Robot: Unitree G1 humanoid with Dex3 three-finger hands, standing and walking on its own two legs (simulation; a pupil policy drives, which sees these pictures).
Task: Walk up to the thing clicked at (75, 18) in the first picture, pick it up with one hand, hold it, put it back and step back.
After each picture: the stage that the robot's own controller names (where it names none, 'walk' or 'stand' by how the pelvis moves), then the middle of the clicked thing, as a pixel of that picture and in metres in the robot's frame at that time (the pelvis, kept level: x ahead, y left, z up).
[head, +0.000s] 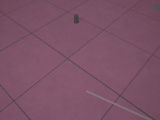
stand; (76, 18) +1.84 +0.15 -0.72
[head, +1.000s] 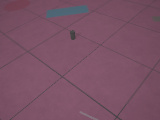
walk; (72, 35) +1.71 +0.34 -0.70
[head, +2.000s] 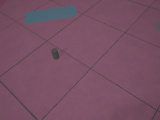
walk; (55, 54) +1.10 +0.43 -0.72
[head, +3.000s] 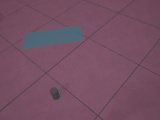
walk; (55, 93) +0.67 +0.35 -0.72
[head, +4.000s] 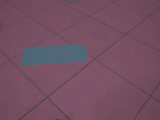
walk; out of the picture +0.44 +0.21 -0.70
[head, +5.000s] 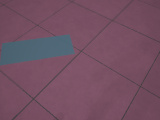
stand; out of the picture +0.32 +0.25 -0.70
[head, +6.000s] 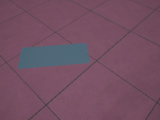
stand; out of the picture +0.30 +0.21 -0.71
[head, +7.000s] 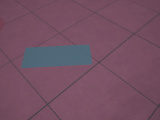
stand; out of the picture +0.31 +0.22 -0.72
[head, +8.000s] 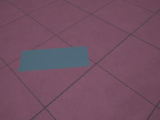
stand; out of the picture +0.29 +0.23 -0.73
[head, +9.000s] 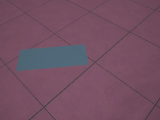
stand; out of the picture +0.28 +0.24 -0.73
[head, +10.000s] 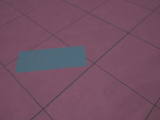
stand; out of the picture +0.28 +0.24 -0.73
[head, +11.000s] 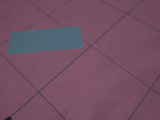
go down; out of the picture +0.30 +0.24 -0.70
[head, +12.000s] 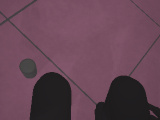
go down; (29, 69) +0.38 +0.24 -0.30
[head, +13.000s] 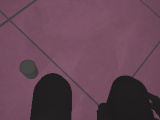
close in; (29, 70) +0.37 +0.24 -0.29
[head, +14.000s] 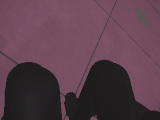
close in; out of the picture +0.37 +0.26 -0.22
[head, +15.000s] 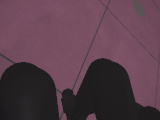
close; out of the picture +0.35 +0.27 -0.22
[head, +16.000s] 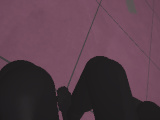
lift; out of the picture +0.34 +0.27 -0.22
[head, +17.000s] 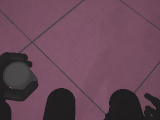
lift; (22, 79) +0.31 +0.22 -0.01
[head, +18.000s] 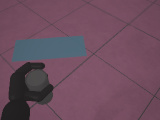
lift; (40, 87) +0.31 +0.17 +0.02
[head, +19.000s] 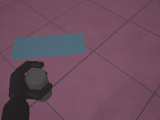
hold; (39, 85) +0.32 +0.17 +0.01
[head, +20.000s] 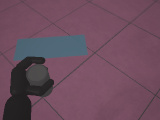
hold; (40, 81) +0.33 +0.17 +0.02
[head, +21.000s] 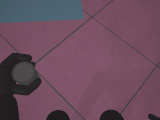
crouch; (28, 77) +0.34 +0.20 -0.04
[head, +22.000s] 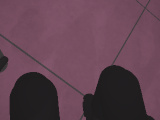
lower; out of the picture +0.39 +0.26 -0.15
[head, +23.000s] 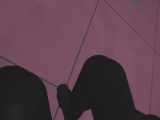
lower; out of the picture +0.37 +0.28 -0.22
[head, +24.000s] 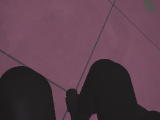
lower; out of the picture +0.35 +0.27 -0.21
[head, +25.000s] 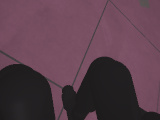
lower; out of the picture +0.36 +0.30 -0.21
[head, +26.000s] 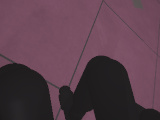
lower; out of the picture +0.36 +0.28 -0.22
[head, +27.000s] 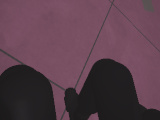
open; out of the picture +0.34 +0.26 -0.23
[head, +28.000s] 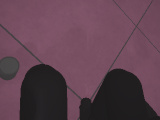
stand; (8, 69) +0.35 +0.24 -0.25
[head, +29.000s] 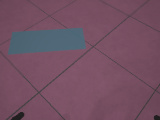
stand; out of the picture +0.29 +0.21 -0.63
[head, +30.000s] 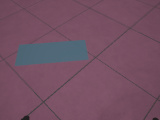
stand; out of the picture +0.30 +0.21 -0.66
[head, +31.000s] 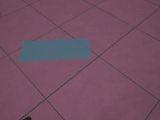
stand; out of the picture +0.29 +0.21 -0.68
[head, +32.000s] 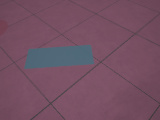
walk; out of the picture +0.31 +0.21 -0.72
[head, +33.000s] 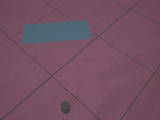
walk; (65, 107) +0.45 +0.15 -0.70
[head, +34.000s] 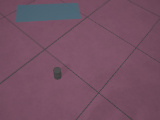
walk; (57, 73) +0.72 +0.20 -0.71
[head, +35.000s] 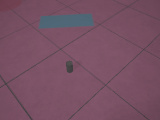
stand; (69, 66) +0.97 +0.21 -0.70
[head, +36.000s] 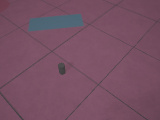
stand; (61, 68) +0.96 +0.26 -0.73
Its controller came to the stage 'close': yes
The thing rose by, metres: 0.73
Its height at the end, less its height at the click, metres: +0.00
